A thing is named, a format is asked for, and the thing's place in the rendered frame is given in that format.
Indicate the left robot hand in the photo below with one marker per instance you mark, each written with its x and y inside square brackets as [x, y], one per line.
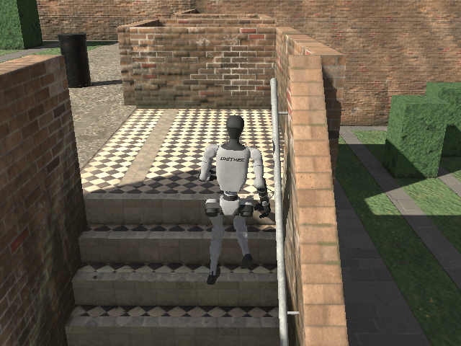
[212, 177]

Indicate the right robot shin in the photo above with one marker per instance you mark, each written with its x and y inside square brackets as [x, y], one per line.
[242, 237]

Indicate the left robot upper arm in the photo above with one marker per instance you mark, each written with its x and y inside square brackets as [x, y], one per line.
[210, 152]

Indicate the right robot upper arm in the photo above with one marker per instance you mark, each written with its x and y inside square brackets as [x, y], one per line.
[258, 166]

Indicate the right robot hand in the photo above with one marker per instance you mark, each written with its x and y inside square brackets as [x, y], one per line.
[267, 209]

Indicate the robot right forearm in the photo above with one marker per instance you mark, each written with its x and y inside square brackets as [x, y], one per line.
[263, 195]

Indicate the robot head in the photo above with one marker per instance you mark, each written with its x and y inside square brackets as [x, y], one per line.
[234, 125]

